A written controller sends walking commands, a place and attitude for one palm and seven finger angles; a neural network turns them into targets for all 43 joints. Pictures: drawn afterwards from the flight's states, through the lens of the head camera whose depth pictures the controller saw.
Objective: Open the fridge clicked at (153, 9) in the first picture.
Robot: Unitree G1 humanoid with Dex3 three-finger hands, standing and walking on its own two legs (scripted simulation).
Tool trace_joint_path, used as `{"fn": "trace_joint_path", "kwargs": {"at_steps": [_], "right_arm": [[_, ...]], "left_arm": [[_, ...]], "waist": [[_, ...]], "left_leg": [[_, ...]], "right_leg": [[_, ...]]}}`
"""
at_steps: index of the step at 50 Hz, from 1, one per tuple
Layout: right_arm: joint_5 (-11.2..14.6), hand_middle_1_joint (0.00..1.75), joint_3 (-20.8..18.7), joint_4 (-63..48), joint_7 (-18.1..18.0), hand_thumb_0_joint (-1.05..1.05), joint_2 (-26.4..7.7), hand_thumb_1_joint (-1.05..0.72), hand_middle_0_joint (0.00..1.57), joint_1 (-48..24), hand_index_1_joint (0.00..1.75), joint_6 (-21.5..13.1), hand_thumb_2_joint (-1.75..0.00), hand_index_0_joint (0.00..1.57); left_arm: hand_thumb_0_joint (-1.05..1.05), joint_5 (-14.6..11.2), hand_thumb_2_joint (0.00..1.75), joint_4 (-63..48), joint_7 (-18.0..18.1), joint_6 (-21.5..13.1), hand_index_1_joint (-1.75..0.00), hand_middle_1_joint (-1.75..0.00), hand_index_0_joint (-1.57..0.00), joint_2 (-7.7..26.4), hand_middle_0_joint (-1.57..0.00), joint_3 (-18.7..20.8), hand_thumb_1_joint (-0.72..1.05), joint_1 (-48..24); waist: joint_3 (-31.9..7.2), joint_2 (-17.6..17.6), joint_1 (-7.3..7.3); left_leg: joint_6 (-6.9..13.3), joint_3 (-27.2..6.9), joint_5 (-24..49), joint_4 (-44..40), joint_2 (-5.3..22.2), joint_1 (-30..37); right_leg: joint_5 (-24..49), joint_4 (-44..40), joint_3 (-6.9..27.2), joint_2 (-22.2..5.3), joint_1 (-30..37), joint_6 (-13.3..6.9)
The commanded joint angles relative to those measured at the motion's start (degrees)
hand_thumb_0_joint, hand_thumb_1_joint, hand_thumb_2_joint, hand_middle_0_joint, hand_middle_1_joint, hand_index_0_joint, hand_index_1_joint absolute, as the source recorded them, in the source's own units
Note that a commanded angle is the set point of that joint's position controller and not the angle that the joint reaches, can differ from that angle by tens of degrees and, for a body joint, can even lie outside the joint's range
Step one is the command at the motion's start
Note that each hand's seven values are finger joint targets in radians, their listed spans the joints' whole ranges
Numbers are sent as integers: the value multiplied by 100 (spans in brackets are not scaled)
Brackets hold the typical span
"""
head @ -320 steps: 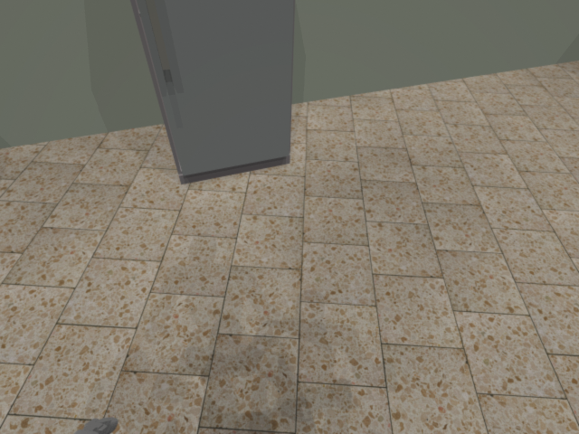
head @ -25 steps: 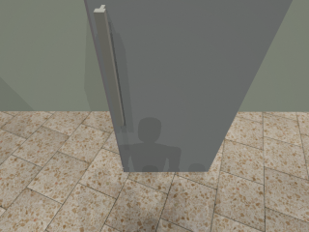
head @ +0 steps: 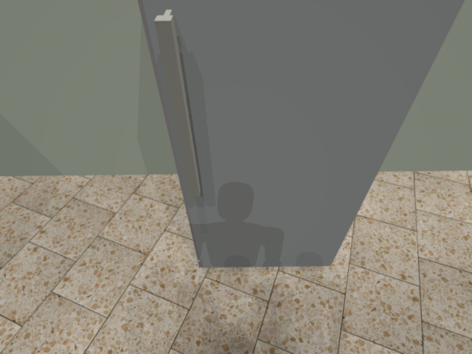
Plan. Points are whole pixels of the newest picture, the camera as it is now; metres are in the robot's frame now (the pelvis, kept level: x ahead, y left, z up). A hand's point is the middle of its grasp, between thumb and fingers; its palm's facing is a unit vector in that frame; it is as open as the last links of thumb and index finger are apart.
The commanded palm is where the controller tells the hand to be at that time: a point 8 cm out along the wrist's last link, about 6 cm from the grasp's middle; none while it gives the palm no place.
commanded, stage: look again from close up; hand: left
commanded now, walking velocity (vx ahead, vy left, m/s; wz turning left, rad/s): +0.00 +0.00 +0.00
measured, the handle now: (184, 122) +0.56 +0.14 +0.10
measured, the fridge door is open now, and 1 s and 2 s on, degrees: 0 0 0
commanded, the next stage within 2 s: shuffle to correct the standing spot in 0.58 s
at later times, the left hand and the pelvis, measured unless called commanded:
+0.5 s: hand out of the picture +0.05 +0.19 -0.17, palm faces -0.01 -0.97 -0.23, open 7.4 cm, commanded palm none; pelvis +0.02 +0.00 +0.01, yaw -1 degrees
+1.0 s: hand out of the picture +0.04 +0.16 -0.18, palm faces +0.01 -0.98 -0.19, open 7.4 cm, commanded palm none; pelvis +0.06 -0.02 +0.00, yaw +0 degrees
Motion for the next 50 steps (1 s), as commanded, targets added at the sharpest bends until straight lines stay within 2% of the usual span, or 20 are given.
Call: {"fn": "trace_joint_path", "kwargs": {"at_steps": [1, 4, 7, 12, 13, 19, 20, 24, 26, 30, 31, 34, 35, 36, 39, 44, 46, 48, 49, 50], "right_arm": [[66, 30, -117, -313, 11, 0, -634, -90, 20, 141, 30, -169, -90, 20], [70, 30, -124, -300, 8, 0, -715, -90, 20, 80, 30, -172, -90, 20], [73, 30, -133, -290, -2, 0, -804, -90, 20, 11, 30, -208, -90, 20], [82, 30, -147, -267, -12, 0, -907, -90, 20, -171, 30, -224, -90, 20], [84, 30, -149, -254, -13, 0, -912, -90, 20, -190, 30, -219, -90, 20], [84, 30, -142, -204, -5, 0, -991, -90, 20, -412, 30, -184, -90, 20], [88, 30, -143, -198, -3, 0, -993, -90, 20, -412, 30, -179, -90, 20], [88, 30, -147, -172, 5, 0, -1054, -90, 20, -500, 30, -174, -90, 20], [94, 30, -151, -151, 7, 0, -1092, -90, 20, -533, 30, -183, -90, 20], [93, 30, -151, -112, 10, 0, -1105, -90, 20, -615, 30, -165, -90, 20], [95, 30, -157, -103, 10, 0, -1119, -90, 20, -618, 30, -174, -90, 20], [92, 30, -148, -68, 13, 0, -1136, -90, 20, -651, 30, -176, -90, 20], [87, 30, -96, -15, 21, 0, -892, -90, 20, -547, 30, -154, -90, 20], [80, 30, -77, 30, 30, 0, -828, -90, 20, -476, 30, -127, -90, 20], [42, 30, -108, 29, 59, 0, -865, -90, 20, -438, 30, -71, -90, 20], [33, 30, -171, -7, 69, 0, -915, -90, 20, -281, 30, -79, -90, 20], [49, 30, -182, -24, 59, 0, -848, -90, 20, -226, 30, -109, -90, 20], [62, 30, -160, -75, 51, 0, -704, -90, 20, -219, 30, -161, -90, 20], [67, 30, -137, -128, 51, 0, -578, -90, 20, -280, 30, -180, -90, 20], [61, 30, -125, -226, 66, 0, -433, -90, 20, -389, 30, -185, -90, 20]], "left_arm": [[0, -13, 90, -287, 4, -85, -30, -30, -20, 573, -20, 138, 90, 297], [0, -17, 90, -334, 5, -76, -30, -30, -20, 646, -20, 152, 90, 261], [0, -20, 90, -380, 8, -89, -30, -30, -20, 784, -20, 186, 90, 202], [0, -19, 90, -406, 0, -86, -30, -30, -20, 956, -20, 219, 90, 98], [0, -20, 90, -402, -2, -83, -30, -30, -20, 964, -20, 221, 90, 71], [0, -21, 90, -374, -25, -51, -30, -30, -20, 1051, -20, 203, 90, -45], [0, -11, 90, -387, -24, -58, -30, -30, -20, 1082, -20, 207, 90, -63], [0, -19, 90, -361, -38, -50, -30, -30, -20, 1123, -20, 197, 90, -107], [0, -17, 90, -359, -37, -75, -30, -30, -20, 1182, -20, 200, 90, -126], [0, -14, 90, -332, -47, -68, -30, -30, -20, 1200, -20, 193, 90, -177], [0, -16, 90, -325, -45, -69, -30, -30, -20, 1208, -20, 197, 90, -180], [0, -26, 90, -297, -52, -66, -30, -30, -20, 1221, -20, 193, 90, -192], [0, -20, 90, -233, -45, -51, -30, -30, -20, 999, -20, 148, 90, -38], [0, -16, 90, -174, -49, -25, -30, -30, -20, 920, -20, 119, 90, 35], [0, 13, 90, -168, -106, 19, -30, -30, -20, 917, -20, 146, 90, 94], [0, 38, 90, -194, -168, -7, -30, -30, -20, 834, -20, 187, 90, 266], [0, 43, 90, -163, -170, -51, -30, -30, -20, 802, -20, 207, 90, 434], [0, 37, 90, -89, -153, -104, -30, -30, -20, 853, -20, 249, 90, 704], [0, 32, 90, -25, -134, -126, -30, -30, -20, 948, -20, 288, 90, 901], [0, 35, 90, 48, -107, -145, -30, -30, -20, 1115, -20, 354, 90, 1218]], "waist": [[478, -208, 91], [493, -293, 90], [257, -243, 94], [41, -161, 104], [21, -235, 96], [200, -88, 102], [205, -152, 103], [153, -160, 99], [8, -207, 99], [108, -269, 105], [74, -172, 106], [18, -169, 112], [-70, -297, 117], [12, -308, 105], [396, -249, 102], [836, 106, 121], [827, 24, 161], [668, -401, 246], [634, -876, 316], [546, -1445, 385]], "left_leg": [[52, -885, -17, -1157, 726, -385], [53, -793, 178, -1153, 698, -209], [62, -706, 834, -1035, 691, 60], [52, -609, 1385, -906, 692, 334], [45, -607, 1380, -900, 691, 360], [24, -602, 1115, -1000, 695, 365], [30, -613, 1167, -967, 693, 350], [17, -605, 1092, -1041, 705, 428], [15, -576, 1318, -959, 703, 530], [4, -589, 1171, -1021, 713, 532], [0, -574, 1215, -1024, 712, 545], [-4, -568, 1262, -1055, 728, 603], [-17, -521, 1099, -985, 729, 656], [-19, -496, 674, -986, 707, 597], [28, -610, -698, -1137, 720, 276], [192, -912, -1394, -1369, 921, -71], [238, -867, -981, -1112, 890, -166], [182, -528, -349, -455, 621, -398], [92, -156, -189, 130, 372, -784], [-17, 215, -493, 820, 135, -1339]], "right_leg": [[280, -464, 344, -265, -33, -289], [377, -537, 383, -298, -51, -267], [734, -521, 399, -342, 109, -259], [1061, -543, 419, -394, 270, -246], [1067, -558, 415, -397, 287, -241], [922, -699, 453, -411, 220, -235], [987, -713, 444, -412, 269, -241], [941, -769, 463, -436, 266, -234], [1205, -755, 492, -464, 360, -244], [1102, -822, 503, -458, 301, -244], [1126, -828, 508, -470, 333, -241], [1146, -833, 510, -470, 358, -240], [1024, -836, 477, -459, 415, -216], [610, -812, 454, -440, 345, -225], [-635, -817, 463, -341, -4, -300], [-816, -447, 255, -166, -260, -358], [-600, -447, 310, -203, -116, -399], [-355, -640, 623, -432, 308, -496], [-127, -886, 968, -705, 707, -615], [433, -1151, 1471, -1119, 1246, -837]]}}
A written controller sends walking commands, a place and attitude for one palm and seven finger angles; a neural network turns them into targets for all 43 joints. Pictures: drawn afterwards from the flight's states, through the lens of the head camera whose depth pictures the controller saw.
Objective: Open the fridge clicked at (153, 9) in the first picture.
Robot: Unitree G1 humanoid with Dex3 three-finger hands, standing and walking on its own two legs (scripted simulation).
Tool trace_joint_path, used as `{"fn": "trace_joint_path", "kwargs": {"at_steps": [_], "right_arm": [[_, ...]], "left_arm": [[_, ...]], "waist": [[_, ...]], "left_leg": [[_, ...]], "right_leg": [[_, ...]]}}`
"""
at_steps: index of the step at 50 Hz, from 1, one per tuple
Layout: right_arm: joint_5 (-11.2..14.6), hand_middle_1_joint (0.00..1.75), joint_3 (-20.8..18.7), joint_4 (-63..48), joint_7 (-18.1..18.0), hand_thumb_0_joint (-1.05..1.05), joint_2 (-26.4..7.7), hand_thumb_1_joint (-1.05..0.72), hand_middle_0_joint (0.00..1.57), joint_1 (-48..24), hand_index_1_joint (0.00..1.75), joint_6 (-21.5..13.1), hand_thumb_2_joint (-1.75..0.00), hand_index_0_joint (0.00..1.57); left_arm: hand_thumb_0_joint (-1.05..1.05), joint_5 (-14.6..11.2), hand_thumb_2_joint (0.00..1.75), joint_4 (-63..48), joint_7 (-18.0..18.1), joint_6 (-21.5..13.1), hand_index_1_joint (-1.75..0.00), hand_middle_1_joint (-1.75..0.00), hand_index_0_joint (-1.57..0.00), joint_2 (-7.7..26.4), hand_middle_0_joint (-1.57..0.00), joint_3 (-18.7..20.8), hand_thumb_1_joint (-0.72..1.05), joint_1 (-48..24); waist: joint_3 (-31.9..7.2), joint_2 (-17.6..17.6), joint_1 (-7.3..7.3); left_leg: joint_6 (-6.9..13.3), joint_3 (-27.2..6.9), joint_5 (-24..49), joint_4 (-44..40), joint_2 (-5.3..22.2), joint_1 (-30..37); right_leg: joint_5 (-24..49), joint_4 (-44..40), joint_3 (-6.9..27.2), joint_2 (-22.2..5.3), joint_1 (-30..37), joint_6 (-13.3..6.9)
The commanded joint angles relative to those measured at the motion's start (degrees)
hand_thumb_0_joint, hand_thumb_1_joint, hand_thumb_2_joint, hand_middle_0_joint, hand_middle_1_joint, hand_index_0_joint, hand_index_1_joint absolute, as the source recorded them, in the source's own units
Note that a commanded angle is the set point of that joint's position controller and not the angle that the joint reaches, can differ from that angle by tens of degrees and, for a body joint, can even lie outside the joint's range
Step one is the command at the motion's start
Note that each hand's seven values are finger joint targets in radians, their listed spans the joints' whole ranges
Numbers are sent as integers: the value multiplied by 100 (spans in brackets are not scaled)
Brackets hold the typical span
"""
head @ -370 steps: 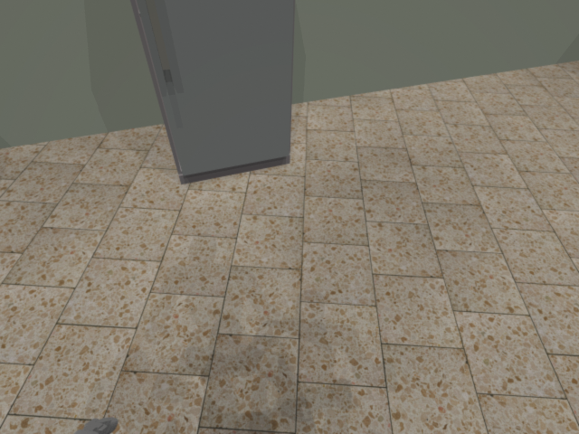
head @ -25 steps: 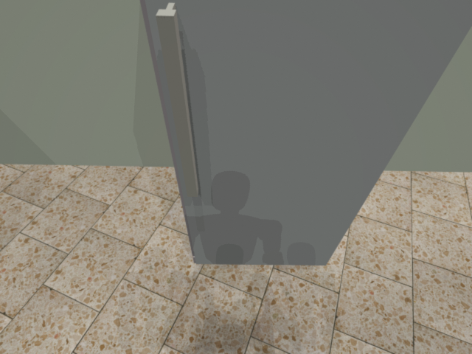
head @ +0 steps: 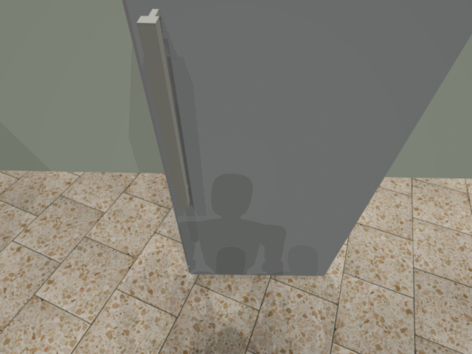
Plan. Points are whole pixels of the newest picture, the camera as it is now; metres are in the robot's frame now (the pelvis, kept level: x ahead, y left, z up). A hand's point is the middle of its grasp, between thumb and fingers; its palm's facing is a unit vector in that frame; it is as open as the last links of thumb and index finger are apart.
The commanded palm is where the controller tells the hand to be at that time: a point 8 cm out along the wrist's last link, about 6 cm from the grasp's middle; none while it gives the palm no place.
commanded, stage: come to a stop and stand still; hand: left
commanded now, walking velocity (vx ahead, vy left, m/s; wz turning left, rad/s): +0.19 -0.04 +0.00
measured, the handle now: (172, 131) +0.50 +0.17 +0.10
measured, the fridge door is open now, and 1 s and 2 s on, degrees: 0 0 0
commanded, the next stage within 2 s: look again from close up in 1.56 s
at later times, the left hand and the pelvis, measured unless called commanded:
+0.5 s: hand out of the picture +0.08 +0.20 -0.17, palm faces +0.04 -0.97 -0.23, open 7.4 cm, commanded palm none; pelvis +0.04 +0.01 +0.01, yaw +0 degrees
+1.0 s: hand out of the picture +0.02 +0.12 -0.17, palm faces +0.07 -0.98 -0.18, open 7.3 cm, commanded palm none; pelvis +0.00 -0.06 +0.01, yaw +1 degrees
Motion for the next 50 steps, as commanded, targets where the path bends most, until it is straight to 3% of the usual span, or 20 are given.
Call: {"fn": "trace_joint_path", "kwargs": {"at_steps": [1, 2, 4, 7, 8, 10, 11, 13, 15, 22, 28, 30, 32, 33, 34, 37, 41, 45, 47, 50], "right_arm": [[10, 30, -134, -622, 8, 0, -384, -90, 20, -540, 30, -161, -90, 20], [18, 30, -155, -726, 16, 0, -371, -90, 20, -793, 30, -182, -90, 20], [61, 30, -159, -743, 16, 0, -270, -90, 20, -864, 30, -190, -90, 20], [117, 30, -79, -393, -32, 0, -38, -90, 20, -59, 30, -160, -90, 20], [101, 30, -93, -153, -88, 0, -163, -90, 20, 644, 30, -180, -90, 20], [127, 30, -199, -63, -220, 0, -822, -90, 20, 1034, 30, -200, -90, 20], [136, 30, -216, -187, -208, 0, -962, -90, 20, 676, 30, -124, -90, 20], [112, 30, -223, -295, -283, 0, -936, -90, 20, 90, 30, -154, -90, 20], [88, 30, -193, -357, -289, 0, -665, -90, 20, -123, 30, -105, -90, 20], [-6, 30, -452, -687, -242, 0, -920, -90, 20, -314, 30, 40, -90, 20], [-49, 30, -511, -872, -113, 0, -910, -90, 20, -450, 30, 97, -90, 20], [-16, 30, -486, -886, -71, 0, -787, -90, 20, -445, 30, 116, -90, 20], [67, 30, -377, -1009, -19, 0, -176, -90, 20, -260, 30, 178, -90, 20], [54, 30, -387, -1076, -22, 0, -288, -90, 20, -429, 30, 243, -90, 20], [41, 30, -404, -1023, 3, 0, -268, -90, 20, -460, 30, 298, -90, 20], [36, 30, -362, -758, 13, 0, -291, -90, 20, -213, 30, 270, -90, 20], [56, 30, -263, -644, -2, 0, -111, -90, 20, -184, 30, 192, -90, 20], [78, 30, -188, -314, -79, 0, -83, -90, 20, 416, 30, 95, -90, 20], [30, 30, -169, -295, -124, 0, -327, -90, 20, 347, 30, 21, -90, 20], [48, 30, -121, -228, -136, 0, -247, -90, 20, 54, 30, 12, -90, 20]], "left_arm": [[0, -31, 90, 76, 97, -180, -30, -30, -20, 933, -20, 323, 90, 1320], [0, 0, 90, 141, 122, -223, -30, -30, -20, 878, -20, 321, 90, 1521], [0, 48, 90, 93, 201, -229, -30, -30, -20, 698, -20, 309, 90, 1372], [0, -25, 90, -116, 254, -158, -30, -30, -20, 588, -20, 219, 90, 644], [0, -95, 90, -142, 263, -127, -30, -30, -20, 550, -20, 206, 90, 519], [0, -221, 90, -183, 287, -94, -30, -30, -20, 223, -20, 103, 90, 715], [0, -178, 90, -196, 305, -29, -30, -30, -20, 370, -20, 176, 90, 779], [0, -79, 90, -141, 306, 77, -30, -30, -20, 438, -20, 207, 90, 343], [0, -53, 90, -103, 264, 158, -30, -30, -20, 191, -20, 175, 90, 451], [0, -15, 90, -539, 185, 369, -30, -30, -20, 143, -20, 312, 90, 132], [0, -41, 90, -808, 154, 248, -30, -30, -20, 177, -20, 303, 90, -117], [0, 0, 90, -745, 157, 138, -30, -30, -20, 347, -20, 320, 90, 180], [0, 56, 90, -834, 186, 30, -30, -30, -20, 1025, -20, 373, 90, -8], [0, 22, 90, -953, 158, 52, -30, -30, -20, 1120, -20, 339, 90, -74], [0, 31, 90, -1007, 150, 36, -30, -30, -20, 1011, -20, 308, 90, -331], [0, -17, 90, -1041, 162, 2, -30, -30, -20, 714, -20, 275, 90, -659], [0, -20, 90, -905, 173, 2, -30, -30, -20, 734, -20, 310, 90, -251], [0, -119, 90, -768, 153, 20, -30, -30, -20, 588, -20, 249, 90, -281], [0, -158, 90, -693, 132, 18, -30, -30, -20, 374, -20, 199, 90, -173], [0, -130, 90, -433, 137, 34, -30, -30, -20, 406, -20, 173, 90, -105]], "waist": [[599, -1394, 436], [643, -1238, 537], [593, -674, 436], [173, -365, -137], [-197, -213, -403], [-892, 1343, -306], [-786, 950, -167], [206, 894, -69], [421, 698, 14], [-234, 641, 18], [-197, 1111, 48], [-226, 548, 218], [-25, -1663, 33], [7, -1420, 193], [54, -1223, 72], [236, -1269, -85], [140, -693, 78], [31, -249, -92], [37, 465, 68], [203, 887, 181]], "left_leg": [[84, 321, -805, 1429, 14, -2296], [86, 191, -1146, 2029, 88, -2695], [78, 1, -1183, 1926, 264, -2707], [-10, 321, 609, -181, -15, -477], [50, 178, 2169, -626, 111, 658], [1180, -1728, 6978, -702, 2141, 1718], [1402, -1422, 6672, -815, 2230, 1237], [1232, -1320, 5985, -1132, 2053, 316], [1127, -981, 5780, -1133, 1826, 242], [1078, -571, 4665, -1065, 1778, 377], [893, -687, 2820, -1037, 1538, -222], [541, -555, 1739, -569, 1214, -614], [-91, 162, -677, 643, 114, -1349], [-74, -119, -1208, 1317, 63, -1213], [-74, -262, -1026, 1799, 102, -1122], [-135, -137, -398, 2111, 186, -1106], [-206, 65, -356, 886, 168, -788], [-120, -74, 706, -965, 275, 434], [103, -609, 1468, -1105, 822, 202], [102, -612, 955, -1380, 828, -381]], "right_leg": [[1907, -1374, 1901, -1641, 1189, -1009], [2902, -1369, 2105, -1875, 1425, -1259], [4326, -1038, 1593, -1844, 1535, -1323], [4993, -224, 443, -1054, 450, -656], [4474, 398, 245, -749, -15, -360], [-821, 1770, 14, -83, -1011, 160], [-1428, 2007, 266, -171, -793, 85], [-1116, 2138, 394, -358, -929, 142], [-811, 1962, 232, -409, -1106, 188], [-216, 2512, 153, -214, -1469, 254], [149, 847, -102, -161, -617, 169], [978, -437, -69, -192, 107, 177], [2147, -1326, 1569, -1711, -88, -269], [2035, -1510, 1699, -2049, -617, -742], [1442, -1649, 1484, -1803, -884, -885], [1723, -1534, 1008, -1316, -852, -834], [1957, -1362, 971, -1268, -433, -954], [1306, -1070, 777, -850, -674, -531], [1384, -975, 519, -471, -458, -215], [1347, -1024, 416, -448, 164, -103]]}}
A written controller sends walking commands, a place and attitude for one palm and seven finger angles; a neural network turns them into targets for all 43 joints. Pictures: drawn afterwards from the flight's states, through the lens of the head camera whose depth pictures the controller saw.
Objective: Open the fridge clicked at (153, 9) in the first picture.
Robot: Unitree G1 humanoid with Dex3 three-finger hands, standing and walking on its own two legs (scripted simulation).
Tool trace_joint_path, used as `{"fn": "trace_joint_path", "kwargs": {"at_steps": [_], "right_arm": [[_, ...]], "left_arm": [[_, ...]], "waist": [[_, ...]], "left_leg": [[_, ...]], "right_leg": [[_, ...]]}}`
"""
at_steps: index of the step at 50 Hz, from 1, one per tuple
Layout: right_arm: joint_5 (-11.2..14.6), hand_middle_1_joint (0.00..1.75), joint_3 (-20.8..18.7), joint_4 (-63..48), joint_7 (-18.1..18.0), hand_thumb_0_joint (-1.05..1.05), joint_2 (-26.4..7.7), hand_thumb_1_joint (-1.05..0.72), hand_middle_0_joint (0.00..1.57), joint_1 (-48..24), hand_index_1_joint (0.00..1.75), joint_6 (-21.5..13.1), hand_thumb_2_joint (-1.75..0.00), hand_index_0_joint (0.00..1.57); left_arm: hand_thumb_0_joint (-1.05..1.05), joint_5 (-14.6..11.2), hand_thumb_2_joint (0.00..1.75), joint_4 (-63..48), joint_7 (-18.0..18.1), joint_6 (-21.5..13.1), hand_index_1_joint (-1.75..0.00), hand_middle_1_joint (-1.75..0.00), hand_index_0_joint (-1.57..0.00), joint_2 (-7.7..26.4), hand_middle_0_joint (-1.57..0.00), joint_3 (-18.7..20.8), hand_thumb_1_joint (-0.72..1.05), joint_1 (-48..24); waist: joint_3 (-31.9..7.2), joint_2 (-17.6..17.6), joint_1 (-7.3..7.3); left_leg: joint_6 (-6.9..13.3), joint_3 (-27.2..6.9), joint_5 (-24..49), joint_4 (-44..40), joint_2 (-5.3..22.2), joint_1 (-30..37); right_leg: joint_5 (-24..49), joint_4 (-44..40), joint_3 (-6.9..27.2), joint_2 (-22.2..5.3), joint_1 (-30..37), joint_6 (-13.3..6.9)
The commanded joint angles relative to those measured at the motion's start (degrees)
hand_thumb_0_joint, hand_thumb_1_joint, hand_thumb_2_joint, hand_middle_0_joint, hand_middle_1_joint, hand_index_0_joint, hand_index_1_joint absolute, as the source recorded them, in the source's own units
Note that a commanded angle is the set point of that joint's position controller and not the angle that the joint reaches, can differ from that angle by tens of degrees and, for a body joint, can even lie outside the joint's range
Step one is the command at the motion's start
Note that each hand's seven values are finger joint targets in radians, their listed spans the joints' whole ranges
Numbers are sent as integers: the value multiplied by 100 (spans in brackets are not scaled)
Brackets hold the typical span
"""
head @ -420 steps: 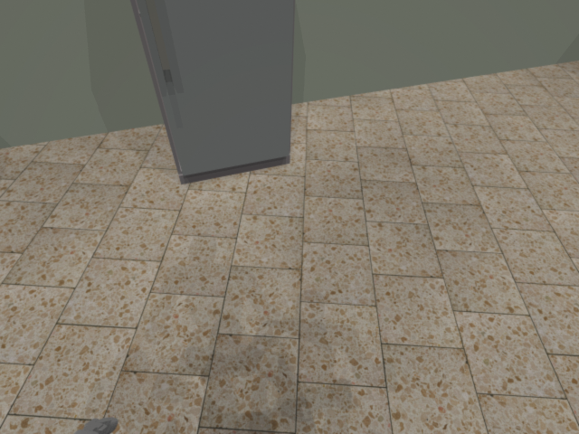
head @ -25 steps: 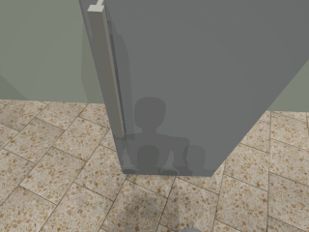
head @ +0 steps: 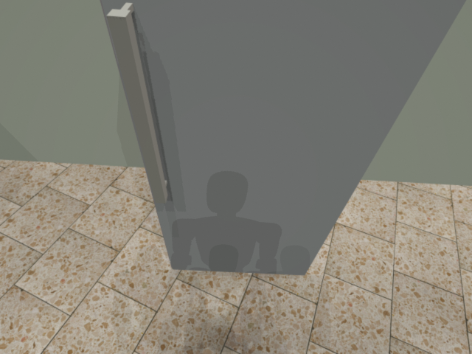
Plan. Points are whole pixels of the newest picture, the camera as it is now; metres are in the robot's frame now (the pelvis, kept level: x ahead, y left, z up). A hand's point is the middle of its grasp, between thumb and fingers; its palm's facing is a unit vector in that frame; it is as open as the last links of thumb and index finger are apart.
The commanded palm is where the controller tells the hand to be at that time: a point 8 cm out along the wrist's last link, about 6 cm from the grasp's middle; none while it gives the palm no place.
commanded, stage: come to a stop and stand still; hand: left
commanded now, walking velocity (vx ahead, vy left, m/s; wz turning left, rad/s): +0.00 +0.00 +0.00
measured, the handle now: (148, 125) +0.51 +0.22 +0.10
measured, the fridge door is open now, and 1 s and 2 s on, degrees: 0 0 0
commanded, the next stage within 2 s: look again from close up in 0.56 s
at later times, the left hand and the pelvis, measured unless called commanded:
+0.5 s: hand out of the picture -0.05 +0.15 -0.17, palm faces +0.06 -0.99 -0.14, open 7.4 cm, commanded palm none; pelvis -0.02 +0.01 +0.00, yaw +0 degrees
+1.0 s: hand out of the picture -0.02 +0.22 -0.17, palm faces +0.05 -0.98 -0.21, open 7.4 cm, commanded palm none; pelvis -0.03 +0.04 +0.00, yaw +1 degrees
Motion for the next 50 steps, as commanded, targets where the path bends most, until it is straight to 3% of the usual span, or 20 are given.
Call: {"fn": "trace_joint_path", "kwargs": {"at_steps": [1, 4, 9, 14, 23, 24, 25, 26, 27, 28, 29, 31, 34, 39, 41, 46, 50], "right_arm": [[37, 30, -33, -156, -25, 0, -528, -90, 20, 104, 30, -118, -90, 20], [27, 30, -26, -90, -21, 0, -477, -90, 20, 302, 30, -84, -90, 20], [7, 30, -5, 7, -10, 0, -402, -90, 20, 637, 30, -37, -90, 20], [1, 30, 13, 51, -6, 0, -321, -90, 20, 788, 30, -58, -90, 20], [12, 30, 39, 89, -25, 0, -235, -90, 20, 884, 30, -134, -90, 20], [49, 30, -57, -293, 62, 0, -690, -90, 20, -156, 30, -158, -90, 20], [71, 30, 28, -476, 52, 0, -424, -90, 20, 265, 30, -208, -90, 20], [64, 30, 2, -345, 12, 0, -213, -90, 20, 864, 30, -223, -90, 20], [65, 30, -12, -293, 5, 0, -239, -90, 20, 907, 30, -228, -90, 20], [65, 30, -17, -254, 12, 0, -343, -90, 20, 906, 30, -214, -90, 20], [49, 30, -32, -262, 14, 0, -382, -90, 20, 851, 30, -190, -90, 20], [16, 30, -31, -328, 29, 0, -452, -90, 20, 772, 30, -185, -90, 20], [7, 30, -45, -435, 32, 0, -589, -90, 20, 675, 30, -177, -90, 20], [-2, 30, -77, -566, 38, 0, -757, -90, 20, 539, 30, -178, -90, 20], [-10, 30, -79, -602, 36, 0, -799, -90, 20, 505, 30, -192, -90, 20], [4, 30, -90, -648, 45, 0, -871, -90, 20, 449, 30, -211, -90, 20], [12, 30, -85, -596, 53, 0, -891, -90, 20, 418, 30, -225, -90, 20]], "left_arm": [[0, -20, 90, -50, -28, -114, -30, -30, -20, 360, -20, 28, 90, 374], [0, -9, 90, 119, -45, -113, -30, -30, -20, 310, -20, -8, 90, 478], [0, 1, 90, 226, -34, -119, -30, -30, -20, 219, -20, -15, 90, 588], [0, -2, 90, 275, -21, -143, -30, -30, -20, 144, -20, -5, 90, 725], [0, 0, 90, 368, -6, -180, -30, -30, -20, 11, -20, -26, 90, 919], [0, 79, 90, 531, 206, -255, -30, -30, -20, 296, -20, -100, 90, 1354], [0, 76, 90, 473, 169, -405, -30, -30, -20, 529, -20, -84, 90, 1191], [0, 51, 90, 324, 145, -413, -30, -30, -20, 492, -20, -29, 90, 995], [0, 37, 90, 277, 133, -388, -30, -30, -20, 422, -20, -47, 90, 907], [0, 21, 90, 239, 120, -370, -30, -30, -20, 368, -20, -70, 90, 766], [0, 12, 90, 187, 100, -327, -30, -30, -20, 277, -20, -76, 90, 657], [0, 29, 90, 113, 87, -255, -30, -30, -20, 227, -20, -79, 90, 535], [0, 36, 90, 65, 70, -217, -30, -30, -20, 201, -20, -72, 90, 650], [0, 60, 90, -79, 43, -158, -30, -30, -20, 246, -20, -43, 90, 736], [0, 62, 90, -152, 38, -145, -30, -30, -20, 262, -20, -34, 90, 741], [0, 58, 90, -256, 22, -161, -30, -30, -20, 312, -20, -21, 90, 687], [0, 49, 90, -257, 12, -180, -30, -30, -20, 360, -20, -30, 90, 677]], "waist": [[116, 973, 120], [387, 490, 74], [599, 37, -26], [473, 96, -42], [368, 263, 21], [753, 634, 353], [5, 313, -134], [-696, 337, -265], [-948, 197, -234], [-882, -86, -262], [-479, -174, -241], [259, 219, -202], [658, 254, -100], [753, 311, -17], [653, 443, -4], [379, 139, -19], [193, 284, -36]], "left_leg": [[200, -611, 97, -1096, 669, -667], [177, -521, -466, -1157, 473, -701], [172, -367, -509, -1005, 327, -528], [183, -354, -450, -945, 305, -516], [197, -450, -338, -1037, 362, -694], [-45, 34, -347, 202, 354, -872], [-64, -186, 162, 315, 146, -518], [-12, -241, -224, 159, 103, -175], [12, -186, 20, 28, 119, -54], [45, -249, 104, -58, 186, -82], [84, -329, 101, -120, 205, -153], [156, -523, 96, -445, 331, -536], [233, -751, -496, -863, 386, -1160], [281, -935, -1176, -1220, 434, -1550], [294, -995, -1204, -1317, 463, -1532], [312, -970, -898, -1249, 441, -1288], [303, -934, -617, -1216, 441, -1044]], "right_leg": [[271, -761, 795, -649, 632, 186], [-379, -1099, 935, -691, 408, 161], [-1171, -1388, 1027, -732, -108, 163], [-1207, -1350, 1002, -737, -178, 146], [-649, -1069, 902, -713, 72, 110], [413, -1096, 1159, -991, -237, 326], [2678, -904, 1416, -1456, 212, 47], [2362, -625, 1326, -1579, 554, -127], [1965, -549, 1174, -1386, 585, -186], [1014, -638, 1059, -1253, 453, -154], [-28, -775, 1019, -1132, 63, -108], [-684, -693, 881, -900, -397, -10], [-744, -581, 840, -739, -273, 52], [-582, -441, 721, -657, -27, 107], [-426, -367, 668, -646, 64, 109], [-280, -464, 696, -717, 212, 125], [-85, -505, 682, -761, 273, 121]]}}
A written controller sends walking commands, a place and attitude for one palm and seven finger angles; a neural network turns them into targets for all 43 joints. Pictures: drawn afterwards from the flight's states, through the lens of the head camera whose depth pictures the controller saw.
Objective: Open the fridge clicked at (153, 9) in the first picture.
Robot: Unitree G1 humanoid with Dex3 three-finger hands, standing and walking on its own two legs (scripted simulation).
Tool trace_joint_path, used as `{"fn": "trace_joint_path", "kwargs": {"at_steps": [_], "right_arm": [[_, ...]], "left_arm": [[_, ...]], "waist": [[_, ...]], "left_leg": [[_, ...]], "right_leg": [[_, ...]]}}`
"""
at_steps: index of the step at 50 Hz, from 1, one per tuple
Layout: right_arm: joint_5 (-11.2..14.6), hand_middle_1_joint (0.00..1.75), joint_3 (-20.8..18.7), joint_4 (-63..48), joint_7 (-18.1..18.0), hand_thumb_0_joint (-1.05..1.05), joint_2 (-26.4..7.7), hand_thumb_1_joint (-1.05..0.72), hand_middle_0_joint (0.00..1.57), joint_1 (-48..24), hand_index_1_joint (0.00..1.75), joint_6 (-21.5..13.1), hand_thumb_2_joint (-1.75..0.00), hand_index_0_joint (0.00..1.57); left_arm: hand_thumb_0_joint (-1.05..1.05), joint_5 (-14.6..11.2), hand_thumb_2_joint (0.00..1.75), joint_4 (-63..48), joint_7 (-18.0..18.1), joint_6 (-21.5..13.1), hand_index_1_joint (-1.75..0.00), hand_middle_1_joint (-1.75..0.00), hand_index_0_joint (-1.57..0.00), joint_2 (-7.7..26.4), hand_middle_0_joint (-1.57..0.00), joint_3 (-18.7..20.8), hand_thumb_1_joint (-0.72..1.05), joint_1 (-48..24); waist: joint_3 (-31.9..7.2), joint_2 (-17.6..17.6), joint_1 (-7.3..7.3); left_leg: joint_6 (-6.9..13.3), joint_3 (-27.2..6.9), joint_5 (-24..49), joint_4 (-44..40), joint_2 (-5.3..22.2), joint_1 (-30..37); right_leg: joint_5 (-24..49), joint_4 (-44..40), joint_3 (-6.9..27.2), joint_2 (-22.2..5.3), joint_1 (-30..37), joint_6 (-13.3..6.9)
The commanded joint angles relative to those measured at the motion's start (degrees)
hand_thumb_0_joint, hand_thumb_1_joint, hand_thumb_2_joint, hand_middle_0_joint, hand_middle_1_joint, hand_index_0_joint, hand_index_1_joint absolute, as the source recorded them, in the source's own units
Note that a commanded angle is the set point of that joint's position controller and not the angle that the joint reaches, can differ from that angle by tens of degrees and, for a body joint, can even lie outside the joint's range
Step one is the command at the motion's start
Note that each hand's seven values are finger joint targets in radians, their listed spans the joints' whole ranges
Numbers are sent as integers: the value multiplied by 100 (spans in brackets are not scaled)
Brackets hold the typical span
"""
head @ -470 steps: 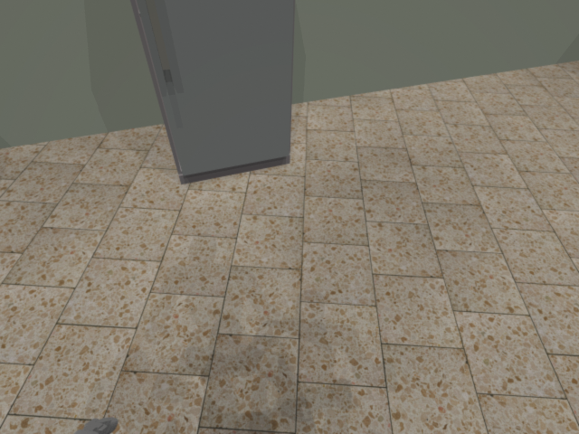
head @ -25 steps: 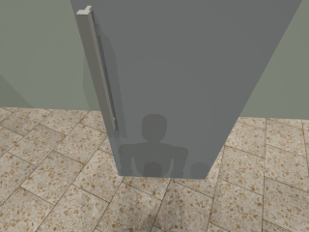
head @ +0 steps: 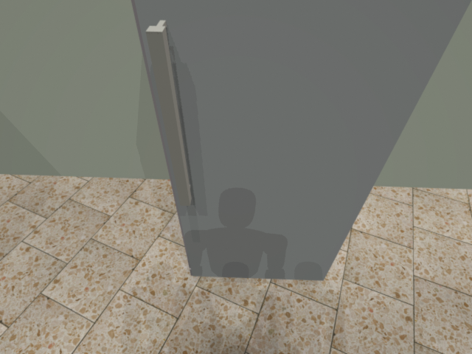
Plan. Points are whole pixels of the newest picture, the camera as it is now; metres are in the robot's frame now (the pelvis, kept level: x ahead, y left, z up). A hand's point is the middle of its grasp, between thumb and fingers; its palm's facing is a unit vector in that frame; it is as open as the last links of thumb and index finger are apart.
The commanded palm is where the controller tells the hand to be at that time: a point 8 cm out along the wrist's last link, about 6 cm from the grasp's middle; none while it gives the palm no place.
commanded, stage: look again from close up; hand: left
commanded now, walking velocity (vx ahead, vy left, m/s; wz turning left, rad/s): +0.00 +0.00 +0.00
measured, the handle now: (176, 131) +0.54 +0.17 +0.10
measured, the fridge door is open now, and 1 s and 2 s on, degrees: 0 0 0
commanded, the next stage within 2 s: none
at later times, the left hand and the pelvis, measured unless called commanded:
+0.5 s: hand out of the picture +0.00 +0.16 -0.17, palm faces +0.02 -0.99 -0.16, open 7.4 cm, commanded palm none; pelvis +0.01 +0.00 +0.00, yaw +0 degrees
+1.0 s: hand out of the picture +0.00 +0.15 -0.17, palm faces +0.04 -0.99 -0.16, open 7.4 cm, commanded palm none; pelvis +0.01 -0.01 +0.00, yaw +0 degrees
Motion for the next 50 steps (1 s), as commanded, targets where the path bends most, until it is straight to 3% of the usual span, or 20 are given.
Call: {"fn": "trace_joint_path", "kwargs": {"at_steps": [1, 16, 21, 26, 35, 50], "right_arm": [[37, 30, -140, -239, -2, 0, -617, -90, 20, 139, 30, -105, -90, 20], [82, 30, -91, 51, -23, 0, -518, -90, 20, 46, 30, -112, -90, 20], [84, 30, -84, 131, -21, 0, -472, -90, 20, 66, 30, -95, -90, 20], [78, 30, -82, 178, -22, 0, -441, -90, 20, 64, 30, -90, -90, 20], [77, 30, -84, 246, -22, 0, -387, -90, 20, 135, 30, -74, -90, 20], [79, 30, -90, 299, -33, 0, -301, -90, 20, 203, 30, -69, -90, 20]], "left_arm": [[0, -27, 90, -221, -4, -107, -30, -30, -20, 452, -20, 96, 90, 312], [0, -40, 90, 81, 22, -127, -30, -30, -20, 349, -20, 13, 90, 415], [0, -42, 90, 92, 28, -126, -30, -30, -20, 339, -20, 14, 90, 401], [0, -44, 90, 93, 31, -111, -30, -30, -20, 334, -20, 21, 90, 399], [0, -44, 90, 90, 28, -105, -30, -30, -20, 327, -20, 34, 90, 397], [0, -42, 90, 124, 34, -104, -30, -30, -20, 230, -20, 43, 90, 489]], "waist": [[403, 3, 33], [424, 19, 21], [535, -142, 21], [528, 27, 40], [522, -95, 55], [582, 16, 50]], "left_leg": [[-101, -993, -856, -1050, 836, -856], [-160, -803, -176, -999, 837, -480], [-174, -766, -185, -984, 806, -510], [-181, -793, -263, -1043, 812, -564], [-173, -819, -363, -1075, 826, -597], [-171, -812, -398, -1085, 829, -542]], "right_leg": [[-365, -484, 605, -363, 448, -217], [64, -618, 625, -414, 524, -185], [-35, -698, 655, -425, 498, -187], [-63, -698, 642, -414, 565, -194], [-106, -723, 615, -405, 620, -194], [-148, -747, 614, -380, 510, -198]]}}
